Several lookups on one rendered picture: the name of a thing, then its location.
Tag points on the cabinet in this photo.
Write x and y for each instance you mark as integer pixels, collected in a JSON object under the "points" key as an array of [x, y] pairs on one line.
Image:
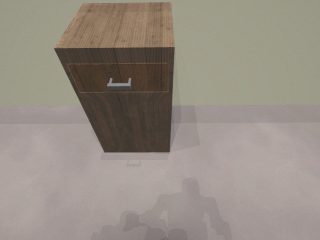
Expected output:
{"points": [[129, 32]]}

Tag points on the drawer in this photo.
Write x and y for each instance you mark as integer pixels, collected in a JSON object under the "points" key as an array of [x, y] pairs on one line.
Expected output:
{"points": [[145, 77]]}

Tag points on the handle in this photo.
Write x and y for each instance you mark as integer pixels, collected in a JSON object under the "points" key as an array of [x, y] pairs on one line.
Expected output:
{"points": [[119, 86]]}

